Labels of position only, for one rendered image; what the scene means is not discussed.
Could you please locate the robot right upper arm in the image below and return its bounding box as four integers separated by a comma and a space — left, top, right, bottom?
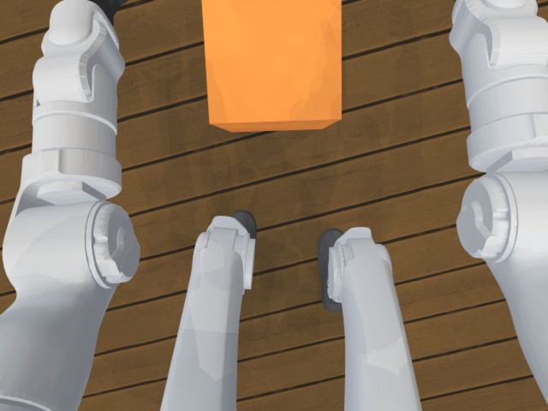
456, 171, 548, 404

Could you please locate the carton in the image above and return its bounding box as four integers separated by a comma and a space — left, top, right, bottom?
202, 0, 342, 132

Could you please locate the left robot foot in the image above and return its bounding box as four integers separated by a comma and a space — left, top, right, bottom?
231, 211, 257, 247

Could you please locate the robot right forearm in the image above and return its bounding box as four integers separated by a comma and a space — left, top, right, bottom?
449, 0, 548, 174

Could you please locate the robot left forearm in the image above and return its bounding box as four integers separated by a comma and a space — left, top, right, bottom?
3, 0, 125, 285

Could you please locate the robot left upper arm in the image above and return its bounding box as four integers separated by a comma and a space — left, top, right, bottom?
0, 200, 140, 411

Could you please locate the right robot thigh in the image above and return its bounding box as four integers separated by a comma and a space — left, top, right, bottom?
328, 238, 422, 411

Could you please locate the robot left hand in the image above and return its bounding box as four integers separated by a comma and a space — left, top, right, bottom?
88, 0, 128, 26

